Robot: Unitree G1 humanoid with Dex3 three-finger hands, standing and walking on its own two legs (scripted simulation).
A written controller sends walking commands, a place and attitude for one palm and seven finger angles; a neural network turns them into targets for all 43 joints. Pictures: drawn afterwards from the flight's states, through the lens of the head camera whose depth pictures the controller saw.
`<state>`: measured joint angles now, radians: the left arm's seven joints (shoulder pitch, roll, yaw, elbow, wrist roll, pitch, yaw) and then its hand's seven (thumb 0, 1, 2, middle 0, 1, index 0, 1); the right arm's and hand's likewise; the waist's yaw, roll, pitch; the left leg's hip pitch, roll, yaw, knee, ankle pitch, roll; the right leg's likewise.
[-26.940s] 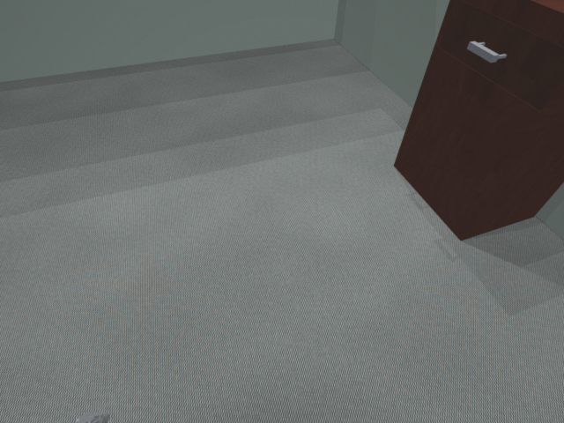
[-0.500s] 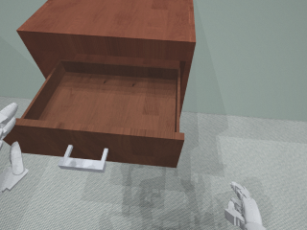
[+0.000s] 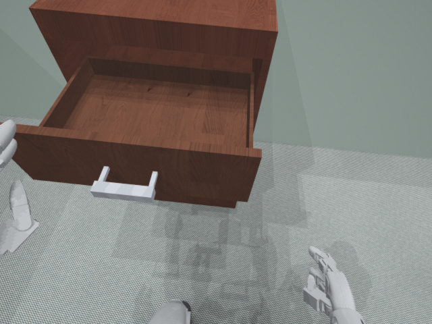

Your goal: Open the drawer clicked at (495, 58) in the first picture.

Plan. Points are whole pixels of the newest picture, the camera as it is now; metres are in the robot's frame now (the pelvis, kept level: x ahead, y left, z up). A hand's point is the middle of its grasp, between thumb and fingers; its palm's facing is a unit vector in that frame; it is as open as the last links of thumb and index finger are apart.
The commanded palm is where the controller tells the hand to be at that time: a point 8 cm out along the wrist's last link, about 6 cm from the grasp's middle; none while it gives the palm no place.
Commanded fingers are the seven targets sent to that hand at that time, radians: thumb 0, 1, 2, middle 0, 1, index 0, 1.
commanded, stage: step back with the hand held close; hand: left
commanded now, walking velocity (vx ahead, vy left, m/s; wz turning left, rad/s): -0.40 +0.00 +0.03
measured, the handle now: (127, 182) +0.36 +0.21 +0.00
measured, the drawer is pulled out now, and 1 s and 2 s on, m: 0.30 0.30 0.30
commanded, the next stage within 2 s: stop stepping back and stand still in 0.28 s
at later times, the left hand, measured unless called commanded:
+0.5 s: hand out of the picture +0.07 +0.19 +0.18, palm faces +0.29 -0.82 -0.50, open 7.4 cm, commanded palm +0.01 +0.25 +0.19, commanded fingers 0.00 0.90 0.90 -0.20 -0.30 -0.20 -0.30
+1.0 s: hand out of the picture -0.01 +0.18 +0.18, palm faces +0.38 -0.80 -0.46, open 7.4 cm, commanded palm -0.07 +0.23 +0.19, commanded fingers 0.00 0.90 0.90 -0.20 -0.30 -0.20 -0.30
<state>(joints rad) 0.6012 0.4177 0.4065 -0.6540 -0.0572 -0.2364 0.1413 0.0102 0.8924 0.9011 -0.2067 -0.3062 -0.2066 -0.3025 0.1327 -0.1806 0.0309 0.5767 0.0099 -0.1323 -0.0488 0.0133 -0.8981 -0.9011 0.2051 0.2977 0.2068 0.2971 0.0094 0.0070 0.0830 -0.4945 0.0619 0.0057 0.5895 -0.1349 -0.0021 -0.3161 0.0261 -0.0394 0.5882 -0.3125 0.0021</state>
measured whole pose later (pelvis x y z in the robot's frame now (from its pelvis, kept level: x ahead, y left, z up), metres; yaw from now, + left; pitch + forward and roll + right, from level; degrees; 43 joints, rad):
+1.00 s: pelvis -0.19 -0.05 +0.01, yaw +2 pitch -1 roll +0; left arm 0.66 0.39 0.35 -0.58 -0.04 -0.22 0.16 0.01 0.89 0.90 -0.21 -0.31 -0.21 -0.30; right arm 0.24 -0.23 -0.01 0.62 0.02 -0.11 -0.06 0.01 -0.90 -0.90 0.20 0.30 0.20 0.30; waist -0.03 0.00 0.02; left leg -0.29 0.02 0.02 0.59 -0.33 0.03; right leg -0.27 -0.01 -0.11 0.55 -0.26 -0.05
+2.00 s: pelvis -0.19 -0.03 +0.02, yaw +2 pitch -3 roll +0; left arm 0.29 0.13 0.02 1.14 0.01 0.01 0.03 0.00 0.91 0.90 -0.20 -0.30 -0.20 -0.30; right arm 0.31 -0.08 0.00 1.12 -0.01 0.02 -0.04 0.00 -0.90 -0.90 0.20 0.30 0.20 0.30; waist 0.00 0.02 0.07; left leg -0.19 0.01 0.03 0.43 -0.19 0.01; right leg -0.18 -0.01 -0.08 0.42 -0.19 -0.03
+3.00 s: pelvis -0.18 -0.06 +0.02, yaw +1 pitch -2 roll +0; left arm 0.26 0.11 0.03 1.15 0.01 0.00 0.03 0.00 0.91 0.90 -0.20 -0.30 -0.20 -0.30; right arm 0.29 -0.10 -0.02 1.13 -0.01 0.01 -0.05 0.00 -0.91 -0.90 0.20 0.30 0.20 0.30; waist -0.01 0.03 0.07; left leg -0.17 0.04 0.03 0.41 -0.20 -0.02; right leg -0.16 0.03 -0.09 0.40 -0.20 -0.06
